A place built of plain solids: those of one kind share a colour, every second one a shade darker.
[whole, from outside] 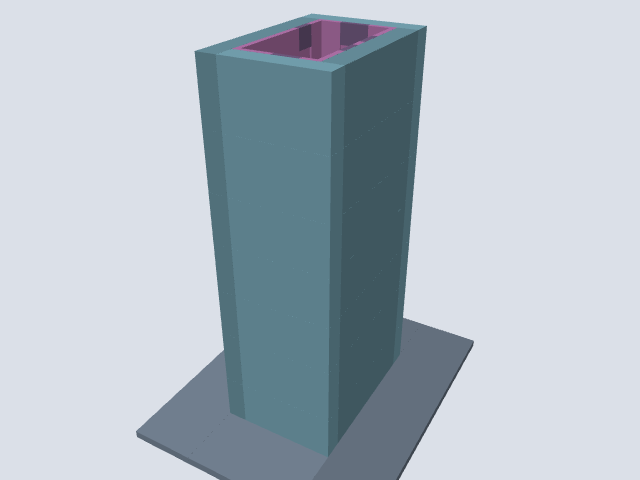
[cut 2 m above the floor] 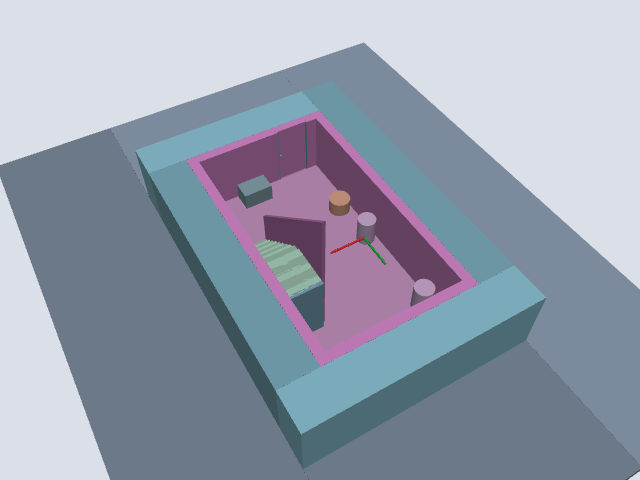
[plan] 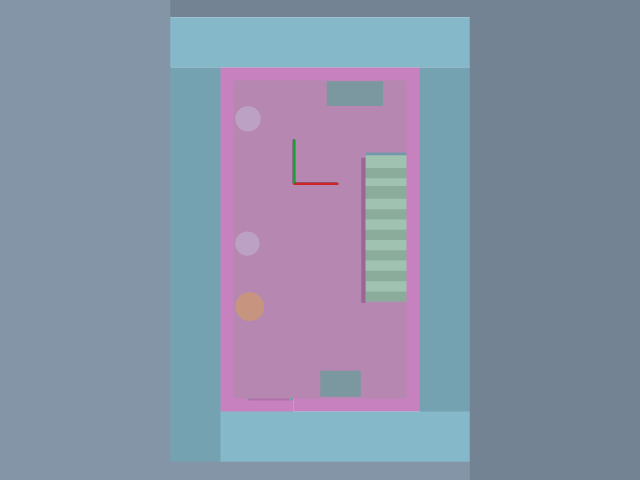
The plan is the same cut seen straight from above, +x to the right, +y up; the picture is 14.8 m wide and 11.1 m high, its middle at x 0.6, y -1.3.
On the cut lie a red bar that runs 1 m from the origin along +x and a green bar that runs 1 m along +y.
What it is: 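Pilots' lookouts, coast signal stations and time-ball towers of northern Europe's harbours, in general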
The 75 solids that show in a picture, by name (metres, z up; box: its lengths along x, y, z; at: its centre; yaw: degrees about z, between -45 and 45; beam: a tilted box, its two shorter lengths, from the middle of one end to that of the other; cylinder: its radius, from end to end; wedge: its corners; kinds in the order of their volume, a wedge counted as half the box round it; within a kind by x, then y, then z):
{
 "wall_fill_1": {"box": [1.16, 9.12, 3.17], "at": [-2.28, -1.87, 1.23]},
 "wall_fill_2": {"box": [1.16, 9.12, 3.42], "at": [-2.28, -1.87, 4.53]},
 "wall_fill_3": {"box": [1.16, 9.12, 2.93], "at": [-2.28, -1.87, 7.71]},
 "wall_fill_4": {"box": [1.16, 9.12, 2.99], "at": [-2.28, -1.87, 10.66]},
 "wall_fill_5": {"box": [1.16, 9.12, 2.92], "at": [-2.28, -1.87, 13.62]},
 "wall_fill_6": {"box": [1.16, 9.12, 3.31], "at": [-2.28, -1.87, 16.73]},
 "wall_fill_7": {"box": [1.16, 9.12, 3.62], "at": [-2.28, -1.87, 20.19]},
 "wall_fill_8": {"box": [6.93, 1.16, 3.17], "at": [0.6, 3.27, 1.23]},
 "wall_fill_9": {"box": [6.93, 1.16, 3.42], "at": [0.6, 3.27, 4.53]},
 "wall_fill_10": {"box": [6.93, 1.16, 2.93], "at": [0.6, 3.27, 7.71]},
 "wall_fill_11": {"box": [6.93, 1.16, 2.99], "at": [0.6, 3.27, 10.66]},
 "wall_fill_12": {"box": [6.93, 1.16, 2.92], "at": [0.6, 3.27, 13.62]},
 "wall_fill_13": {"box": [6.93, 1.16, 3.31], "at": [0.6, 3.27, 16.73]},
 "wall_fill_14": {"box": [6.93, 1.16, 3.62], "at": [0.6, 3.27, 20.19]},
 "wall_fill_15": {"box": [5.76, 1.16, 3.17], "at": [1.18, -5.85, 1.23]},
 "wall_fill_16": {"box": [5.76, 1.16, 3.42], "at": [1.18, -5.85, 4.53]},
 "wall_fill_17": {"box": [5.76, 1.16, 2.93], "at": [1.18, -5.85, 7.71]},
 "wall_fill_18": {"box": [5.76, 1.16, 2.99], "at": [1.18, -5.85, 10.66]},
 "wall_fill_19": {"box": [5.76, 1.16, 2.92], "at": [1.18, -5.85, 13.62]},
 "wall_fill_20": {"box": [5.76, 1.16, 3.31], "at": [1.18, -5.85, 16.73]},
 "wall_fill_21": {"box": [5.76, 1.16, 3.62], "at": [1.18, -5.85, 20.19]},
 "wall_fill_22": {"box": [1.16, 7.96, 3.17], "at": [3.48, -1.29, 1.23]},
 "wall_fill_23": {"box": [1.16, 7.96, 3.42], "at": [3.48, -1.29, 4.53]},
 "wall_fill_24": {"box": [1.16, 7.96, 2.93], "at": [3.48, -1.29, 7.71]},
 "wall_fill_25": {"box": [1.16, 7.96, 2.99], "at": [3.48, -1.29, 10.66]},
 "wall_fill_26": {"box": [1.16, 7.96, 2.92], "at": [3.48, -1.29, 13.62]},
 "wall_fill_27": {"box": [1.16, 7.96, 3.31], "at": [3.48, -1.29, 16.73]},
 "wall_fill_28": {"box": [1.16, 7.96, 3.62], "at": [3.48, -1.29, 20.19]},
 "ground_garden_1": {"box": [4.0, 18.28, 0.5], "at": [-4.86, -1.29, -0.27]},
 "ground_garden_2": {"box": [6.93, 4.0, 0.5], "at": [0.6, -8.43, -0.27]},
 "ground_garden_3": {"box": [6.93, 4.0, 0.5], "at": [0.6, 5.86, -0.27]},
 "ground_garden_4": {"box": [4.0, 18.28, 0.5], "at": [6.06, -1.29, -0.27]},
 "wall_1": {"box": [0.2, 1.25, 1.21], "at": [-1.6, 0.67, 20.23]},
 "wall_2": {"box": [0.3, 5.31, 3.62], "at": [-1.55, -2.61, 20.19]},
 "wall_3": {"box": [0.3, 7.96, 3.17], "at": [-1.55, -1.29, 1.23]},
 "wall_4": {"box": [0.3, 1.4, 3.62], "at": [-1.55, 1.99, 20.19]},
 "wall_5": {"box": [0.64, 0.3, 3.17], "at": [-1.38, -5.12, 1.23]},
 "wall_6": {"box": [1.44, 0.3, 3.62], "at": [-0.98, 2.54, 20.19]},
 "wall_7": {"box": [2.08, 0.3, 3.62], "at": [-0.66, -5.12, 20.19]},
 "wall_8": {"box": [1.05, 0.26, 2.1], "at": [-0.54, -5.14, 1.05]},
 "wall_9": {"box": [1.05, 0.3, 0.35], "at": [-0.54, -5.12, -0.18]},
 "wall_10": {"box": [4.6, 0.3, 3.17], "at": [0.6, 2.54, 1.23]},
 "wall_11": {"box": [2.91, 0.3, 3.17], "at": [1.45, -5.12, 1.23]},
 "wall_12": {"wedge": [[1.55, -2.76, -0.05], [1.55, -2.76, 1.2], [1.55, 0.6, -0.05], [1.55, 0.6, 4.18], [1.66, -2.76, -0.05], [1.66, -2.76, 1.2], [1.66, 0.6, -0.05], [1.66, 0.6, 4.18]]},
 "wall_13": {"box": [1.51, 0.3, 3.62], "at": [2.14, 2.54, 20.19]},
 "wall_14": {"box": [0.3, 2.17, 3.62], "at": [2.75, -4.18, 20.19]},
 "wall_15": {"box": [0.3, 7.96, 3.17], "at": [2.75, -1.29, 1.23]},
 "wall_16": {"box": [0.3, 2.34, 3.62], "at": [2.75, 1.52, 20.19]},
 "floor_1": {"box": [4.01, 7.36, 0.35], "at": [0.6, -1.29, -0.18]},
 "step_1": {"box": [0.95, 0.3, 0.26], "at": [2.13, -2.58, 0.08]},
 "step_2": {"box": [0.95, 0.3, 0.47], "at": [2.13, -2.34, 0.19]},
 "step_3": {"box": [0.95, 0.3, 0.68], "at": [2.13, -2.1, 0.29]},
 "step_4": {"box": [0.95, 0.3, 0.89], "at": [2.13, -1.87, 0.4]},
 "step_5": {"box": [0.95, 0.3, 1.11], "at": [2.13, -1.63, 0.5]},
 "step_6": {"box": [0.95, 0.3, 1.32], "at": [2.13, -1.39, 0.61]},
 "step_7": {"box": [0.95, 0.3, 1.53], "at": [2.13, -1.15, 0.71]},
 "step_8": {"box": [0.95, 0.3, 1.74], "at": [2.13, -0.91, 0.82]},
 "step_9": {"box": [0.95, 0.3, 1.95], "at": [2.13, -0.68, 0.92]},
 "step_10": {"box": [0.95, 0.3, 2.16], "at": [2.13, -0.44, 1.03]},
 "step_11": {"box": [0.95, 0.3, 2.37], "at": [2.13, -0.2, 1.14]},
 "step_12": {"box": [0.95, 0.3, 2.58], "at": [2.13, 0.04, 1.24]},
 "step_13": {"box": [0.95, 0.3, 2.79], "at": [2.13, 0.28, 1.35]},
 "step_14": {"box": [0.95, 0.3, 3.0], "at": [2.13, 0.51, 1.45]},
 "wall_head_1": {"box": [0.3, 1.25, 1.16], "at": [-1.55, 0.67, 21.42]},
 "wall_head_2": {"box": [1.65, 0.3, 1.16], "at": [0.56, 2.54, 21.41]},
 "wall_head_3": {"box": [1.44, 0.3, 1.15], "at": [1.1, -5.12, 21.42]},
 "wall_head_4": {"box": [0.3, 1.31, 0.95], "at": [2.75, -2.44, 21.52]},
 "wall_head_5": {"box": [0.3, 1.39, 1.13], "at": [2.75, -0.35, 21.43]},
 "chest_1": {"box": [0.94, 0.6, 0.58], "at": [1.08, -4.62, 0.27]},
 "chest_2": {"box": [1.3, 0.58, 0.62], "at": [1.41, 2.09, 0.29]},
 "barrel_1": {"cylinder": 0.28, "from": [-1.08, -1.38, -0.02], "to": [-1.08, -1.38, 0.86]},
 "barrel_2": {"cylinder": 0.29, "from": [-1.07, 1.5, -0.02], "to": [-1.07, 1.5, 0.86]},
 "floor_hda_1": {"box": [0.95, 0.12, 3.22], "at": [2.13, 0.66, 1.56]},
 "rope_coils_1": {"cylinder": 0.33, "from": [-1.03, -2.84, -0.02], "to": [-1.03, -2.84, 0.48]},
 "street_door_1": {"box": [0.03, 0.045, 2.1], "at": [-1.04, -4.99, 1.05]}
}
